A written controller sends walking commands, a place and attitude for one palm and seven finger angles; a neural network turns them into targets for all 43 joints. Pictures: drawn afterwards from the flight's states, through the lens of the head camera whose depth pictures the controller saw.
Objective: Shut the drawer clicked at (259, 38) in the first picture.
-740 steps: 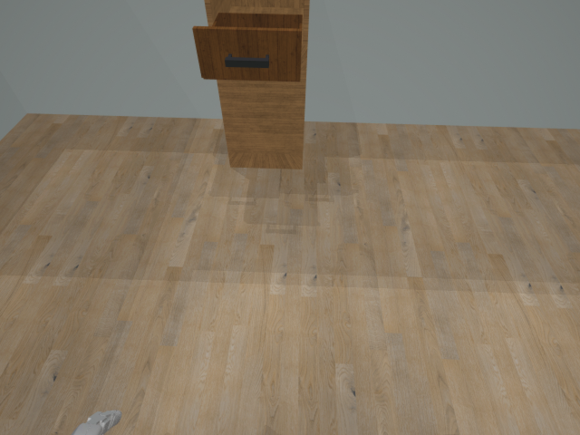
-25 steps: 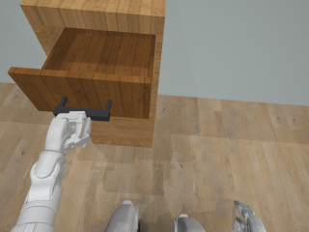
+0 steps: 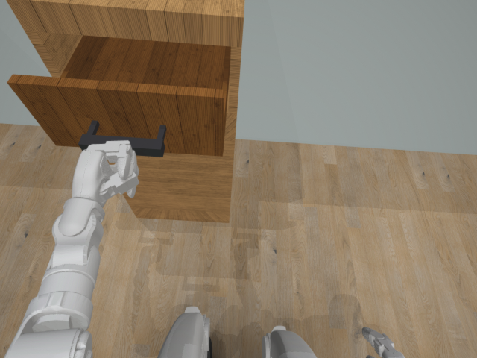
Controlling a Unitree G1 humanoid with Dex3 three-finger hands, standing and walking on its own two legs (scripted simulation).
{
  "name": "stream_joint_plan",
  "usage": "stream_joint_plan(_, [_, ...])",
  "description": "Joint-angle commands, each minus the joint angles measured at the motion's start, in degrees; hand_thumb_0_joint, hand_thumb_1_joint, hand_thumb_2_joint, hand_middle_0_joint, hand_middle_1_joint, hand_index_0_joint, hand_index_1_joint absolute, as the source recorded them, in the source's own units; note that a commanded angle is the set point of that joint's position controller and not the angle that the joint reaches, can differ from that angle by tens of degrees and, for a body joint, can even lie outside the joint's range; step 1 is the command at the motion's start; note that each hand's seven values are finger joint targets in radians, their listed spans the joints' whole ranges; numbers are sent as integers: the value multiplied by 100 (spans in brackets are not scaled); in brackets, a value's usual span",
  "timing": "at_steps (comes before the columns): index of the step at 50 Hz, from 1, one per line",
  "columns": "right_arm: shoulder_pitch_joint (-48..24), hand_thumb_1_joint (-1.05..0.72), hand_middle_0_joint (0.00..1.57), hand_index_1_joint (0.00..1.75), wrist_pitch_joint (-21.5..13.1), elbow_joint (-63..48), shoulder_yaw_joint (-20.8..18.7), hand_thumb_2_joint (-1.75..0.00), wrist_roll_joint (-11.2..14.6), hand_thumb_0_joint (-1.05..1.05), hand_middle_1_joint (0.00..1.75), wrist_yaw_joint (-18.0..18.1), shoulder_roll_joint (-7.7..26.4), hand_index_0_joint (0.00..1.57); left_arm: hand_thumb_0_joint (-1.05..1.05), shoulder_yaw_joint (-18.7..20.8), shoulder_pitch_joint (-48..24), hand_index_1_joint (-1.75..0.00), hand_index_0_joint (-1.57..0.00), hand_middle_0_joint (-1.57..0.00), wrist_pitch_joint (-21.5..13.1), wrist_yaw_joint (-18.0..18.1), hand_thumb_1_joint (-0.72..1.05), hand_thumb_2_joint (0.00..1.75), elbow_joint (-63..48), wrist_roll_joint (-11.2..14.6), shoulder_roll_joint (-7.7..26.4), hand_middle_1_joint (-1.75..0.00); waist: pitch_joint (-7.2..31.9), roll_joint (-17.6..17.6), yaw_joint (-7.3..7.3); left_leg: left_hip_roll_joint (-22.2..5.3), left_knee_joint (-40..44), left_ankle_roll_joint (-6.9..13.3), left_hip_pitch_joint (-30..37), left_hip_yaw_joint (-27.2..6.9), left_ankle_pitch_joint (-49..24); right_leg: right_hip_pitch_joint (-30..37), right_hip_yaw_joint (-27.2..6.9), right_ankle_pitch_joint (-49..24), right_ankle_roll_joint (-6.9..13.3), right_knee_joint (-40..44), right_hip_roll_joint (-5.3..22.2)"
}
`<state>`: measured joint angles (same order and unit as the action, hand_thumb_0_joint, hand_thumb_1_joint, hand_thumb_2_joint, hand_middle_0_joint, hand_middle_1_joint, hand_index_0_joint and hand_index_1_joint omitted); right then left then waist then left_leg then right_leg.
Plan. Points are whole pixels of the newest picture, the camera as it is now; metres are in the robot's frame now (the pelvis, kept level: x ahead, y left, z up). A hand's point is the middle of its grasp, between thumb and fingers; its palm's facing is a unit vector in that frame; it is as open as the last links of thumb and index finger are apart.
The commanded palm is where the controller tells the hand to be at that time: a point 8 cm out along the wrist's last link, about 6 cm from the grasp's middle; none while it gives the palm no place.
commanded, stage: push the drawer shut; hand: left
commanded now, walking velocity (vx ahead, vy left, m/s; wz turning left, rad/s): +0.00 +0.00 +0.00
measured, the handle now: (125, 136) +0.47 +0.21 +0.05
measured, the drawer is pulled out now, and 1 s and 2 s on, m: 0.13 0.01 0.00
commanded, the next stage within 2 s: pull the fist back off the drawer in 1.44 s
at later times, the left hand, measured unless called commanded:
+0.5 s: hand (134, 149) +0.45 +0.19 +0.05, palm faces -0.05 -1.00 -0.03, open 3.0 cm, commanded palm +0.45 +0.24 +0.05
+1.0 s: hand (144, 120) +0.51 +0.19 +0.05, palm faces -0.03 -1.00 -0.03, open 3.1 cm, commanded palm +0.52 +0.22 +0.05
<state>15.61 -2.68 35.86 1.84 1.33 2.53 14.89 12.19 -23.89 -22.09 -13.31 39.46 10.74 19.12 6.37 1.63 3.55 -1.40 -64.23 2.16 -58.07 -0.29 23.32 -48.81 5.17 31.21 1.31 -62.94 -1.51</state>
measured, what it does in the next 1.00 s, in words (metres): stands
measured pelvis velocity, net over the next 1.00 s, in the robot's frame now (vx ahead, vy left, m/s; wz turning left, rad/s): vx -0.01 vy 0.01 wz -0.04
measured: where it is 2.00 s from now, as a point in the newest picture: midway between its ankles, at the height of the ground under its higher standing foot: outside the picture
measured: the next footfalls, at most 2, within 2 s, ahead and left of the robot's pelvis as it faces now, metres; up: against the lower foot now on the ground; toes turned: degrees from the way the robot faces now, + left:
none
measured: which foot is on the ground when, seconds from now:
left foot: down 0.00-1.00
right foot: down 0.00-1.00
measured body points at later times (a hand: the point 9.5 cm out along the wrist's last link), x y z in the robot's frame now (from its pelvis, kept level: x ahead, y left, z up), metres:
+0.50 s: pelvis +0.00 -0.01 -0.01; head +0.11 +0.02 +0.42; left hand +0.45 +0.25 +0.05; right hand +0.06 -0.27 -0.12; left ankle +0.07 +0.09 -0.65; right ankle -0.01 -0.11 -0.65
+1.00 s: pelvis -0.01 +0.01 -0.02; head +0.13 +0.04 +0.40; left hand +0.51 +0.24 +0.05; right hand +0.00 -0.26 -0.13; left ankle +0.07 +0.09 -0.65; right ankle -0.01 -0.11 -0.65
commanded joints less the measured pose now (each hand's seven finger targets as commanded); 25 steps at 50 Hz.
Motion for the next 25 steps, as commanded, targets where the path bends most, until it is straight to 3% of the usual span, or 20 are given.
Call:
stream_joint_plan(1, [366,-90,20,30,-114,-470,-340,-90,22,0,30,59,957,20,0,429,-2914,-160,-140,-140,-418,19,90,90,-926,63,1262,-160,2134,288,355,-56,733,-38,2394,-477,-476,-369,-358,-865,31,1007,-67])
stream_joint_plan(3, [398,-90,20,30,-92,-433,-341,-90,25,0,30,59,939,20,0,406,-3117,-160,-140,-140,-425,-33,90,90,-729,83,1241,-160,2106,237,408,-49,689,-23,2279,-434,-371,-358,-402,-795,9,1049,-67])
stream_joint_plan(8, [477,-90,20,30,-42,-397,-318,-90,21,0,30,64,948,20,0,758,-3345,-160,-140,-140,-463,-165,90,90,-394,125,1676,-160,2301,340,347,-39,530,8,2007,-325,-575,-78,-530,-965,13,1034,-75])
stream_joint_plan(12, [565,-90,20,30,-21,-361,-335,-90,22,0,30,38,938,20,0,812,-3511,-160,-140,-140,-469,-277,90,90,-165,160,1707,-160,2383,367,376,-43,459,16,1995,-297,-675,-87,-561,-1059,-1,1022,-94])
stream_joint_plan(13, [592,-90,20,30,-5,-346,-334,-90,12,0,30,42,958,20,0,989,-3494,-160,-140,-140,-476,-281,90,90,-94,167,1912,-160,2381,323,334,-47,441,18,1886,-278,-680,14,-600,-1078,0,1035,-91])
stream_joint_plan(14, [604,-90,20,30,0,-352,-327,-90,18,0,30,41,943,20,0,930,-3572,-160,-140,-140,-472,-306,90,90,-34,160,1868,-160,2366,241,385,-44,411,38,1772,-255,-663,43,-627,-1086,-18,1032,-92])
stream_joint_plan(16, [653,-90,20,30,2,-321,-324,-90,15,0,30,22,945,20,0,875,-3817,-160,-140,-140,-518,-340,90,90,-4,121,1848,-160,2404,501,393,-58,415,19,1951,-300,-731,-163,-560,-1098,11,957,-110])
stream_joint_plan(18, [678,-90,20,30,6,-286,-339,-90,9,0,30,4,949,20,0,783,-3992,-160,-140,-140,-514,-350,90,90,111,131,1731,-160,2312,503,456,-66,418,14,2015,-335,-659,-332,-525,-1010,9,972,-122])
stream_joint_plan(19, [722,-90,20,30,20,-259,-346,-90,5,0,30,11,984,20,0,962,-3983,-160,-140,-140,-508,-329,90,90,255,116,1951,-160,2289,391,448,-78,390,23,1893,-321,-597,-307,-551,-940,5,982,-127])
stream_joint_plan(21, [779,-90,20,30,26,-228,-335,-90,-4,0,30,15,1005,20,0,1037,-4166,-160,-140,-140,-521,-322,90,90,397,85,2075,-160,2321,263,505,-81,341,46,1763,-332,-630,-319,-559,-977,-5,932,-137])
stream_joint_plan(22, [784,-90,20,30,27,-227,-334,-90,2,0,30,9,982,20,0,872,-4288,-160,-140,-140,-523,-344,90,90,448,59,1920,-160,2329,303,551,-73,325,50,1752,-324,-600,-360,-564,-947,-11,930,-134])
stream_joint_plan(25, [863,-90,20,30,28,-185,-341,-90,-16,0,30,10,1022,20,0,991,-4588,-160,-140,-140,-547,-336,90,90,565,26,2115,-160,2347,496,566,-89,305,42,1843,-379,-534,-603,-516,-830,21,859,-153])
